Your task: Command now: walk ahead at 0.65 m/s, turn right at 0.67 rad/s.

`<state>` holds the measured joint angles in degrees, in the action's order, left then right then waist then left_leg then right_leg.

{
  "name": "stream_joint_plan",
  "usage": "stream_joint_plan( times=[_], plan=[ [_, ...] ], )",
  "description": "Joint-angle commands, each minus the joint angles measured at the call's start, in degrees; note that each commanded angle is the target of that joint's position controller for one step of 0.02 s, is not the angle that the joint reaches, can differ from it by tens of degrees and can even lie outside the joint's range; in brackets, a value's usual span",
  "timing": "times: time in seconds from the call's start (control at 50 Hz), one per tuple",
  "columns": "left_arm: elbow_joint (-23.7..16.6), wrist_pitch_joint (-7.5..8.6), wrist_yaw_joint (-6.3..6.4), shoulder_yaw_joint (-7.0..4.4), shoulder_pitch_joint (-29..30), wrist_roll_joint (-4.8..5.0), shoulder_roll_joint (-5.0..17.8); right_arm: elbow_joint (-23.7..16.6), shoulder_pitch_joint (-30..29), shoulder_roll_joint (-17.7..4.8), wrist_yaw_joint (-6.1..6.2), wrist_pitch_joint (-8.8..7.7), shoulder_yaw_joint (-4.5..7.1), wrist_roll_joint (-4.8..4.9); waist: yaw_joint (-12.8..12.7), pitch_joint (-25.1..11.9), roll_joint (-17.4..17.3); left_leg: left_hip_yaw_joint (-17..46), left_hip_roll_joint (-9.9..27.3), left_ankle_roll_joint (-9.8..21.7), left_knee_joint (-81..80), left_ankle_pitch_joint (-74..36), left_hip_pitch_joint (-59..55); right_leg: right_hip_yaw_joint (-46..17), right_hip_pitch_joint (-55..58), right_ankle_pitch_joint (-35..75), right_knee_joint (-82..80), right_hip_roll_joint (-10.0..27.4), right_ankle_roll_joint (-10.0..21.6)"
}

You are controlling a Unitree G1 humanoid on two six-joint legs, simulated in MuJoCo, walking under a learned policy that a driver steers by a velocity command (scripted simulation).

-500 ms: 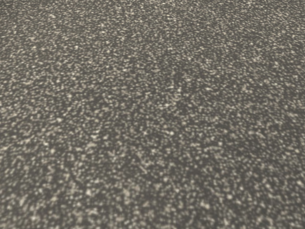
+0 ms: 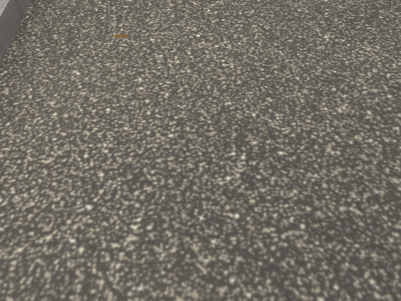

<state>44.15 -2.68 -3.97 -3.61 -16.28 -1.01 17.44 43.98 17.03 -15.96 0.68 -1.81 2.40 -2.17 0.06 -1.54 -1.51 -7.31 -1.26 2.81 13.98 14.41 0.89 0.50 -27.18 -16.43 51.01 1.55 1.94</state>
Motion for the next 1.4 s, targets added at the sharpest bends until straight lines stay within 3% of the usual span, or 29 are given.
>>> stream_joint_plan(
  times=[0.02, 0.16, 0.2, 0.24, 0.26, 0.28, 0.3, 0.34, 0.42, 0.52, 0.6, 0.66, 0.68, 0.7, 0.72, 0.74, 0.76, 0.78, 0.9, 0.96, 1.06, 1.12, 1.18, 1.2, 1.22, 1.24, 1.28, 1.32, 1.4],
  plan=[
    [-7.81, 1.41, -0.97, -0.62, 11.47, 0.16, 3.9, -1.94, 0.84, -9.32, 0.15, -2.09, 3.01, -0.02, 3.66, 7.14, -2.04, 12.44, 20.91, 6.93, -10.46, 16.26, -6.51, -0.95, -18.05, 1.43, -1.31, 3.67, 0.38],
    [-12.72, 1.46, -2.04, 0.41, 19.4, -0.14, 4.02, 1.68, 4.51, -11.01, -0.47, -2.77, 3.41, -0.87, 4.8, 10.21, -3.12, -0.52, 20.64, 4.38, -8.29, 3.59, -7.54, 5.39, -16.89, 0.08, -4.51, 4.11, 5.51],
    [-11.21, 1.54, -1.21, 0.13, 13.14, 0.02, 4.72, 1.71, 2.03, -12.52, -0.52, -2.68, 3.42, -0.5, 0.02, 6.19, -3.96, -7.47, 18.21, 2.62, 2.54, -30.83, -3.84, 10.25, -2.8, -4.13, -6.47, -1.62, 8.25],
    [-4.34, 2.34, 0.28, -2.34, -9.47, -0.01, 8.54, 0.31, -0.69, -14.8, -0.71, -1.81, 3.52, 0.56, -12.15, -6.36, -0.4, -10.58, 16.18, 0.9, 34.49, -52.27, 10.52, 10.25, 29.3, -4.25, -9.51, -8.62, 10.99],
    [-1.78, 2.17, 1.81, -4.48, -14.61, -0.39, 15.67, -1.59, -0.64, -8.73, -1.65, -1.97, 1.69, -0.21, -11.8, -7.51, 12.94, -9.4, 9.4, -2.32, 55.29, -11.32, 29.08, -8.43, 41.76, -17.12, -20.24, 0.16, 13.0],
    [-4.62, 2.1, 2.52, -5.25, -11.82, -0.28, 21.64, -6.87, -3.1, -5.04, -2.42, -3.44, 0.62, -0.37, -8.03, -11.6, 20.54, 1.91, 0.59, -5.16, 71.33, 17.17, 45.81, -44.14, 46.94, -24.47, -34.74, 12.73, 18.62],
    [-4.85, 2.36, 2.51, -5.12, -11.29, -0.19, 20.17, -8.69, -9.74, -9.54, -2.21, -4.04, 1.05, -0.73, -9.48, -7.15, 9.24, 10.22, 3.02, -4.58, 73.33, 12.04, 52.49, -46.08, 46.5, -9.1, -37.74, 14.48, 17.95],
    [-4.76, 3.44, 3.52, -3.61, -5.06, -0.29, 14.54, -5.54, -3.77, -8.27, -1.27, -3.97, 0.3, 0.4, -1.4, 1.81, 0.36, 8.62, 8.23, -4.52, 64.2, 3.96, 44.52, -26.83, 31.12, 29.1, -31.27, 12.36, 14.88],
    [-4.77, 6.1, 3.08, -0.51, 1.16, 0.77, 7.02, -0.13, 4.96, -6.65, -1.91, 0.35, 0.09, -0.06, 4.45, -0.14, 1.84, 5.3, 7.85, -4.56, 53.91, 0.91, 28.61, -8.5, 17.83, 57.02, -33.06, 5.95, 8.62],
    [-3.61, 6.96, 3.71, 0.85, 3.86, -0.22, 4.22, 0.64, 0.11, -2.76, -3.06, 0.27, -0.81, 2.27, 2.42, 2.93, 5.35, 2.74, 2.1, -1.79, 34.54, -14.8, 28.38, 6.61, 20.44, 53.95, -37.7, 1.87, 1.19],
    [-2.49, 6.8, 6.02, 0.85, 2.48, 0.55, 3.76, 1.4, 1.01, -2.78, -3.26, 0.0, -0.63, 0.61, 1.62, 0.05, 6.09, -3.92, -2.29, -0.78, 22.31, -23.2, 24.16, 12.69, 29.45, 62.82, -28.73, 4.32, -1.05],
    [-4.36, 5.78, 7.44, -0.45, 9.38, 0.56, 5.6, 5.8, 20.48, -7.45, -2.37, 0.96, 1.85, 0.29, 10.83, -5.16, 8.21, -0.11, -3.9, 4.14, 20.4, -15.81, 7.59, 11.27, 24.02, 64.48, -3.85, 6.43, -2.44],
    [-5.48, 5.37, 6.79, -0.68, 15.79, 1.79, 5.57, 7.26, 27.55, -8.11, -1.24, 0.99, 2.84, 0.76, 17.57, -4.73, 1.93, 4.72, -0.6, 8.75, 11.5, -25.53, 0.46, 12.25, 16.61, 40.36, 18.74, 0.34, -3.3],
    [-7.6, 5.17, 5.37, 0.92, 17.22, 0.04, -1.67, 8.48, 22.54, -7.99, -0.71, 1.61, 2.49, 2.34, 10.34, 3.89, -11.78, 18.41, 4.96, 10.45, 16.57, -64.54, -1.47, 9.02, -2.84, -15.65, 36.56, -11.78, -3.74],
    [-8.69, 4.32, 4.78, 1.98, -0.71, 0.22, -3.77, 3.89, 12.57, -14.39, -0.7, 1.01, 3.81, 2.24, -1.49, -7.22, -16.77, 44.82, 15.08, 21.81, 9.08, -69.95, -4.19, -4.76, -8.03, -17.05, 45.25, -12.55, -4.76],
    [-6.53, 4.15, 4.82, 2.43, -4.94, -1.49, 0.16, -0.76, 4.47, -13.48, -0.57, 1.54, 4.47, 2.22, -2.87, -10.18, -8.03, 51.46, 18.65, 23.68, 2.27, -39.38, -0.56, -9.11, -6.78, -12.64, 43.14, -8.63, -3.27],
    [-6.0, 3.81, 4.97, 1.57, -0.76, -1.86, 3.86, -2.12, 0.77, -8.77, -0.35, 2.56, 3.49, 1.91, -3.56, -1.92, 2.23, 48.76, 16.44, 21.9, -0.83, -15.51, 8.92, -8.25, -7.7, -10.79, 38.22, -6.39, -2.87],
    [-7.06, 3.44, 5.21, 0.86, 5.62, -2.59, 5.56, -2.11, 0.19, -5.64, -0.72, 2.9, 2.52, 1.95, -2.93, 1.56, 9.84, 44.09, 12.52, 18.09, -2.48, -4.81, 14.14, -8.0, -7.39, -9.53, 30.37, -4.08, -3.09],
    [-8.29, 0.11, 6.35, 2.31, 9.92, -0.78, 1.66, -0.69, 4.75, -9.91, -0.44, 2.53, 4.65, 2.1, 1.62, -2.13, 0.75, 33.85, 3.82, 5.87, 2.15, -12.74, 12.82, -6.63, -3.72, -1.57, 9.03, -2.48, -5.78],
    [-8.67, 0.63, 5.61, 1.94, 12.48, -1.53, 3.15, -1.89, 3.49, -11.26, -0.72, 3.57, 5.46, 2.2, 3.53, -2.75, -5.37, 39.71, 2.11, 7.15, -3.58, 22.05, 10.99, -6.76, -5.91, -0.76, 3.53, -2.36, -7.04],
    [-8.83, 3.89, 5.1, 1.98, 17.27, -1.35, 3.6, -2.48, 2.93, -11.73, -1.55, 2.75, 5.98, 1.58, 5.84, -0.37, -5.79, 43.63, 2.77, 9.06, -0.97, 22.02, 6.82, -7.87, -7.55, 0.3, -7.35, -2.74, -6.68],
    [-8.73, 4.83, 4.62, 2.01, 16.04, -0.22, 4.01, -4.65, -2.79, -11.96, -2.14, 2.4, 5.85, 1.31, 3.92, 0.11, -6.44, 42.55, 1.54, 8.26, 1.79, 18.36, 13.05, -7.06, 0.33, -1.2, -14.35, -4.14, -5.68],
    [-5.62, 5.33, 5.89, 1.0, 2.47, 2.06, 6.11, -8.91, -13.96, -10.57, -3.11, 2.63, 5.06, 0.35, -5.36, 0.84, -4.46, 39.45, -2.41, 3.6, 6.18, 19.75, 34.39, -4.53, 27.38, 2.09, -28.11, -4.1, -3.5],
    [-4.69, 5.85, 6.93, -0.07, -1.33, 1.72, 9.68, -8.82, -12.21, -7.5, -2.75, 1.97, 4.27, 0.92, -6.37, 0.38, 3.02, 32.92, -7.02, 0.79, 17.79, 23.15, 43.03, -7.58, 36.58, -1.59, -32.38, 1.67, -2.89],
    [-5.78, 6.3, 7.28, -0.19, -2.89, 0.08, 12.26, -9.6, -9.06, -1.58, -1.93, 0.9, 2.43, 1.48, -4.97, -2.25, 11.98, 22.41, -10.49, 0.26, 36.87, 20.98, 44.72, -23.27, 37.31, -18.42, -35.96, 17.25, -1.49],
    [-7.43, 6.12, 7.42, -1.54, 2.8, -2.09, 17.79, -12.54, -10.39, -3.4, -2.46, 0.24, 1.96, 1.8, -1.83, -1.44, 15.02, 18.84, -8.04, -0.45, 44.29, 12.55, 53.61, -45.05, 32.42, -34.45, -44.33, 25.06, 4.19],
    [-7.68, 6.39, 6.14, -0.44, 5.03, -1.21, 11.36, -12.71, -14.07, -9.94, -3.48, 0.64, 3.12, -0.08, -1.41, 1.66, 5.09, 17.04, -0.77, -1.29, 50.73, 2.36, 54.35, -32.38, 28.39, -26.88, -41.0, 19.87, 4.07],
    [-6.63, 6.88, 5.83, 0.1, 1.48, -0.63, 10.16, -11.19, -10.86, -9.12, -5.22, 1.56, 3.04, -0.65, -1.38, 1.18, 6.47, 14.19, 0.34, -2.1, 55.67, -2.31, 51.51, -18.39, 27.01, -15.0, -40.97, 13.62, 1.39],
    [-4.05, 8.14, 4.16, 0.14, -5.96, -1.08, 8.05, -12.52, -14.35, -7.05, -6.26, 2.69, 1.84, 0.18, -3.49, 4.11, 7.23, 11.83, 3.02, -1.56, 61.51, -8.42, 54.56, -7.4, 26.31, -5.85, -42.12, 11.72, 0.22]
  ],
)
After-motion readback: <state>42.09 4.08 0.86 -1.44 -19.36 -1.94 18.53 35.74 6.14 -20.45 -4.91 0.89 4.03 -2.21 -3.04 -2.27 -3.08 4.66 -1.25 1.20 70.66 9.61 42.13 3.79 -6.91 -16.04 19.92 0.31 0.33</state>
